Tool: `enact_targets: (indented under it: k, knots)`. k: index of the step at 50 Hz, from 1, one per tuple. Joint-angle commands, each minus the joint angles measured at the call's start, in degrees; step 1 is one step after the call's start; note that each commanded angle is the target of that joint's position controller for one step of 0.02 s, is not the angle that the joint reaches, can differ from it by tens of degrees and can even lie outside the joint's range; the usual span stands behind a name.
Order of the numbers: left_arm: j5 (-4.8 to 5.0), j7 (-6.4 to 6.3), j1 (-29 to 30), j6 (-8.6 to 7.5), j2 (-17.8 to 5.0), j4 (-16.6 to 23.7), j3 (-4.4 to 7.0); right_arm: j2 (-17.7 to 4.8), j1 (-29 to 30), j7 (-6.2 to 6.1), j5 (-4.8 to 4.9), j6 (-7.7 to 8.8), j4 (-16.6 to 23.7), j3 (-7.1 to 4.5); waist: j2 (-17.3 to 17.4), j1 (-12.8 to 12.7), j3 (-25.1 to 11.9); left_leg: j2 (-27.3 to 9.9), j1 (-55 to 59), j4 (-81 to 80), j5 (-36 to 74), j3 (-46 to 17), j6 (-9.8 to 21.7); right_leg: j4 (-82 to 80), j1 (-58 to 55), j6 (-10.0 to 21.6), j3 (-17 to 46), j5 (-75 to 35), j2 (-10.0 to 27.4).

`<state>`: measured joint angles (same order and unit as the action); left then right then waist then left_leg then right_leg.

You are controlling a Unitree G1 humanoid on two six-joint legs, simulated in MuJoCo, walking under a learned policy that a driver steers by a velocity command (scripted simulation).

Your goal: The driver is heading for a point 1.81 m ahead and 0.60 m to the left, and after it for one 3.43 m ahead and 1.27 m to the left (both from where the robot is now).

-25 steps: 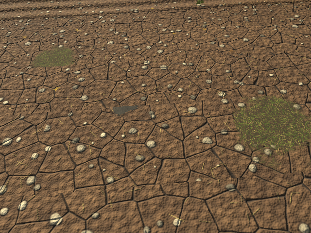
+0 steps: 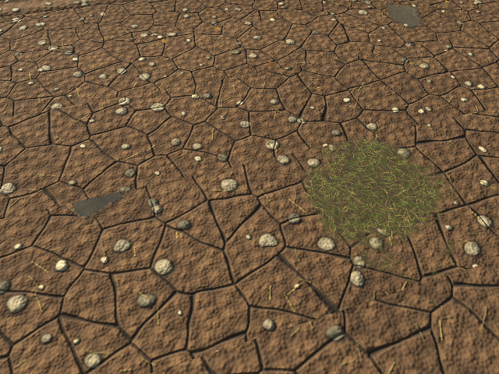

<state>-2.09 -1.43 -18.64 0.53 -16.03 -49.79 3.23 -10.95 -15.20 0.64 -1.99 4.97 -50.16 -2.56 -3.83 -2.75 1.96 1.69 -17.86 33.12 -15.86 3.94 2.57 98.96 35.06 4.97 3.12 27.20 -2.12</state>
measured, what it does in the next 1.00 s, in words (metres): walks ahead, turning left: right foot, then left foot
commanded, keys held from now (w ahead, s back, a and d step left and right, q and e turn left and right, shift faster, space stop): w+e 0.06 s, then w+q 0.94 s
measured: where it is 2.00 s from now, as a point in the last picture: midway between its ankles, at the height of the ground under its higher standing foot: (207, 260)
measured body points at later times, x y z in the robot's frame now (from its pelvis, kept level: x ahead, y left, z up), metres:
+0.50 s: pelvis +0.22 -0.03 +0.02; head +0.24 -0.04 +0.47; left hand +0.31 +0.22 -0.11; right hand +0.24 -0.29 -0.13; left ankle +0.22 +0.11 -0.65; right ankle +0.22 -0.10 -0.73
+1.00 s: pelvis +0.42 +0.04 +0.01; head +0.43 +0.06 +0.46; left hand +0.45 +0.33 -0.12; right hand +0.55 -0.21 -0.11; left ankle +0.38 +0.07 -0.73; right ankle +0.52 -0.12 -0.65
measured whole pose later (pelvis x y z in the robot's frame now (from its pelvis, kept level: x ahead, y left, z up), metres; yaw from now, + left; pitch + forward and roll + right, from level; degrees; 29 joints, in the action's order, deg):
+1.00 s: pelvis +0.42 +0.04 +0.01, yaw +19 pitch +0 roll -1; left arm -2.5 0.6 -9.9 0.0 -15.3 -47.2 3.7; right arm -14.9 -20.9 0.7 0.2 1.1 -46.8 -2.9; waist -1.4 1.1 1.8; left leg 7.8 -8.0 23.2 -14.5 -2.3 8.3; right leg 59.5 32.2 -2.0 2.1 16.4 5.4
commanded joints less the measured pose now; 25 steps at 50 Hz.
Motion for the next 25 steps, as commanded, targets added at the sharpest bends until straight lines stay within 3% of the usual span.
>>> enact_targets:
  k: [1,3,6,9,11,13,14,15,16,17,18,19,20,22,25]
  knots:
    - [-0.17,3.01,7.69,0.31,-2.26,8.50,0.20,-9.07,-2.57,-0.84,0.43,2.13,1.46,-1.55,8.29,0.09,4.59,-18.52,-3.51,-21.64,13.56,-15.24,6.46,-23.28,7.64,-2.93,3.00,-14.97,5.45]
    - [-0.70,4.34,5.47,-0.03,-0.34,7.08,-0.28,-7.67,-1.57,-0.70,1.13,2.62,1.18,-1.17,13.32,-1.08,1.78,-15.37,-3.90,-20.46,25.85,-7.93,6.26,-32.86,0.85,-2.93,0.08,-24.54,4.40]
    - [0.18,4.85,8.91,-1.12,2.54,7.04,-1.93,-6.49,-4.92,0.12,2.01,1.99,0.03,-0.70,11.31,0.28,-0.61,-14.30,-0.25,-20.80,32.18,-3.96,5.67,-48.70,-5.63,-0.87,-1.16,-29.24,3.23]
    - [-0.18,4.69,18.50,-1.24,1.35,8.81,-2.39,-7.80,-10.75,0.12,2.08,-0.09,-1.68,-0.64,8.82,4.33,1.78,-14.55,8.45,-22.07,27.56,-5.42,6.48,-58.14,-4.29,-0.34,-6.50,-24.42,2.83]
    - [-0.07,4.42,22.44,-1.65,1.17,9.95,-2.64,-9.27,-14.31,-0.03,1.48,-1.17,-2.84,-0.78,7.36,5.75,2.59,-15.82,14.81,-20.42,29.07,-7.68,7.44,-63.31,-3.83,-0.27,-7.35,-18.98,2.36]
    - [-0.04,3.95,20.59,-2.52,0.31,9.03,-2.43,-11.21,-15.55,-0.20,0.70,-1.81,-3.63,-1.19,7.48,4.75,1.58,-15.97,18.83,-15.36,36.19,-8.64,7.65,-68.82,-8.52,0.43,-7.31,-14.93,0.46]
    - [-0.38,3.44,15.08,-3.23,-0.56,7.11,-2.00,-11.67,-15.25,-0.17,1.03,-2.00,-3.79,-1.23,7.23,2.18,-1.39,-14.63,18.44,-8.91,41.51,-7.44,6.96,-72.75,-16.84,1.26,-7.83,-15.61,-0.99]
    - [-1.33,2.68,5.54,-4.20,-2.95,4.14,-1.09,-11.16,-14.27,-0.04,1.90,-1.94,-3.33,-1.06,6.08,-1.92,-7.17,-12.20,12.21,1.30,38.41,-4.99,5.56,-74.40,-31.96,3.06,-4.49,-19.60,1.70]
    - [-2.62,1.57,-5.32,-4.79,-8.58,2.56,0.34,-7.87,-12.51,0.29,2.72,-1.46,0.17,-0.16,-1.29,-5.83,-16.31,-8.64,-0.66,18.99,17.14,-2.20,4.06,-74.54,-48.80,6.52,11.37,-18.34,17.29]
    - [-1.00,0.99,-4.91,-3.75,-11.82,2.30,1.46,-3.47,-17.71,0.20,3.51,-1.77,0.95,0.51,-9.47,-2.91,-20.29,-0.68,-17.89,33.58,-17.87,-0.97,2.76,-79.80,-56.59,12.12,29.17,-17.39,29.61]
    - [0.56,1.06,-2.88,-3.12,-8.26,2.55,0.91,-10.09,-13.10,-0.52,2.05,-2.68,0.24,-1.49,0.00,-3.56,-12.91,-3.16,-22.05,37.20,-14.58,-6.13,3.15,-80.95,-49.76,10.58,25.14,-12.42,26.38]
    - [0.70,1.18,1.40,-3.20,-5.20,2.57,0.00,-9.00,-10.12,-0.28,2.03,-2.66,1.29,-1.62,-0.57,-1.47,-5.29,-4.67,-22.77,35.68,-10.25,-6.81,3.08,-83.63,-42.51,8.51,17.58,-14.06,23.35]
    - [0.80,1.38,4.29,-3.57,-2.64,2.70,-0.52,-7.39,-9.65,-0.09,1.74,-2.98,1.01,-1.49,0.11,0.41,-1.11,-6.04,-20.30,32.79,-7.02,-6.57,2.63,-86.29,-35.78,6.54,11.86,-17.59,20.61]
    - [0.96,0.95,5.94,-4.58,-0.70,2.43,-0.80,-5.92,-11.52,0.62,0.29,-4.54,-0.17,-1.73,-1.81,3.48,1.23,-6.82,-15.19,30.78,-3.26,-6.20,1.29,-88.44,-28.79,3.82,4.09,-24.84,17.22]
    - [1.26,0.57,4.27,-6.06,-2.47,1.24,0.08,-5.14,-8.20,1.29,0.68,-5.55,1.66,-2.16,-0.48,4.99,0.76,-6.69,-15.80,28.46,2.42,-5.88,0.23,-89.32,-27.59,3.77,-1.56,-32.17,16.73]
